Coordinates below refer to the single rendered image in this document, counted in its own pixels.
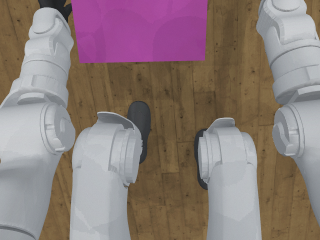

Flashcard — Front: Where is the robot left foot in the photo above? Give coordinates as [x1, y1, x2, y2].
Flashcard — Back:
[127, 101, 151, 164]

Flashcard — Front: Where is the carton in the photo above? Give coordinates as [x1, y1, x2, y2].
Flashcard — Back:
[71, 0, 208, 63]

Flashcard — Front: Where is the left robot hand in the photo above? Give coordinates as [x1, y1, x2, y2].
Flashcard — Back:
[38, 0, 73, 23]

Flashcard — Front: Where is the robot left upper arm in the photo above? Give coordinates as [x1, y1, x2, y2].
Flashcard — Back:
[0, 102, 76, 240]

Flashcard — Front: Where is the robot right foot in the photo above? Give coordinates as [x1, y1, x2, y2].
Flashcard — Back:
[194, 128, 208, 190]

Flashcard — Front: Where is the robot foot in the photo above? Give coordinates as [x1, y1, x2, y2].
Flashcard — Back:
[127, 101, 151, 164]
[194, 128, 208, 190]

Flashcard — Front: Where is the right robot forearm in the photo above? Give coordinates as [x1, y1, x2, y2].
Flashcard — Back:
[256, 0, 320, 105]

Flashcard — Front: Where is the robot right upper arm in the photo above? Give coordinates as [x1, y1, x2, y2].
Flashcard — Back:
[272, 99, 320, 227]

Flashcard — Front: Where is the left robot forearm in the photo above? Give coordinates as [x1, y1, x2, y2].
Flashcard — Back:
[0, 7, 74, 109]

